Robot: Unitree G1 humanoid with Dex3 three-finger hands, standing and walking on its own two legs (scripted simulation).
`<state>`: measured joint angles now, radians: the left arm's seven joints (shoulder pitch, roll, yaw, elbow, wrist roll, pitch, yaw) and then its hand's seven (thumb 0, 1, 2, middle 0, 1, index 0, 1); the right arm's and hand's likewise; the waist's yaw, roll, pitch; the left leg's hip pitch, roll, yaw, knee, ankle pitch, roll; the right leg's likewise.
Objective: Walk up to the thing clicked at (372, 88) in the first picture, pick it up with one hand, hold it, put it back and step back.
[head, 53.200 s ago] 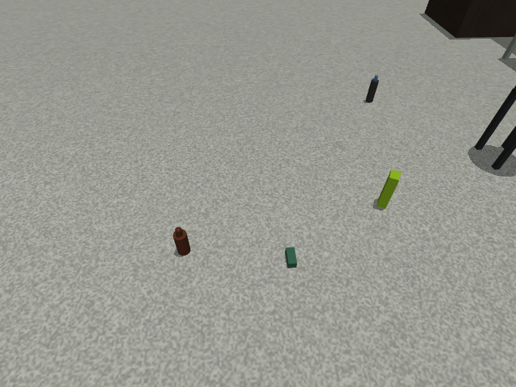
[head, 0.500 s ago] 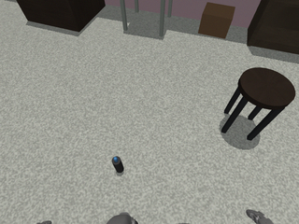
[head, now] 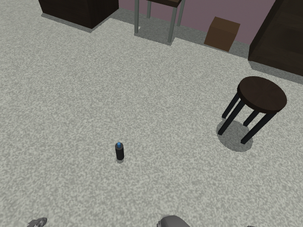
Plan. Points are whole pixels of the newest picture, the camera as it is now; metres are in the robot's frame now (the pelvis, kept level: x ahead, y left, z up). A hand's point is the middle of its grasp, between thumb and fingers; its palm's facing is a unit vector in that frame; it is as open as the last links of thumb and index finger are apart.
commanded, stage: step back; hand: left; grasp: from the side
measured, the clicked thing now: (119, 150) +0.64 +0.15 -0.67
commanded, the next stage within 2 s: none
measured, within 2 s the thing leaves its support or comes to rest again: neither
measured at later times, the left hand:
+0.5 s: hand out of the picture -0.06 +0.23 -0.13, palm faces -0.03 -0.90 -0.44, open 7.4 cm
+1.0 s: hand out of the picture -0.28 +0.21 -0.16, palm faces -0.06 -0.91 -0.40, open 7.4 cm
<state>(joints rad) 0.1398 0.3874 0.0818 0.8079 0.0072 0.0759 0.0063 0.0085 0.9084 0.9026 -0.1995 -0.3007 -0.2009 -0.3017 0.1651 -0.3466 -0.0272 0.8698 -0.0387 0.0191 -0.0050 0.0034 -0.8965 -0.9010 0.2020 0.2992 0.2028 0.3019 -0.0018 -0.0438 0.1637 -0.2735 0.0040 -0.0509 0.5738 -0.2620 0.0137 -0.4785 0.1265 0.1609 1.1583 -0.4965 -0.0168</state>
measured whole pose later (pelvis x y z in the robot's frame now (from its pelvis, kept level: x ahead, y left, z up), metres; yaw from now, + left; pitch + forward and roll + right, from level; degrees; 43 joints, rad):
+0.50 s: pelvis -0.16 -0.04 +0.00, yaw -1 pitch -1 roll +1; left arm 0.18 0.35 0.08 0.79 0.04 0.04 0.01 0.01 0.90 0.90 -0.20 -0.30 -0.20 -0.30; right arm 0.20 -0.42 -0.05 0.87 -0.01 0.04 -0.03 0.00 -0.90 -0.90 0.20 0.30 0.20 0.30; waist 0.01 0.03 0.15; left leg -0.40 -0.09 -0.12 1.03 -0.50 -0.02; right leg -0.35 -0.01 0.02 0.61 -0.25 -0.02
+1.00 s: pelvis -0.35 -0.06 -0.02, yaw -3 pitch -3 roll -2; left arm 0.20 0.36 0.07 0.92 0.03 0.03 0.01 0.01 0.91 0.90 -0.20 -0.30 -0.20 -0.30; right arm 0.06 -0.42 -0.05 0.82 -0.03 0.05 0.00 0.00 -0.90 -0.90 0.20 0.30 0.20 0.30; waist 0.01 0.06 0.18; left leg -0.45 0.08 -0.03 0.66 -0.17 0.01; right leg -0.16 0.06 0.01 0.62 -0.40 -0.01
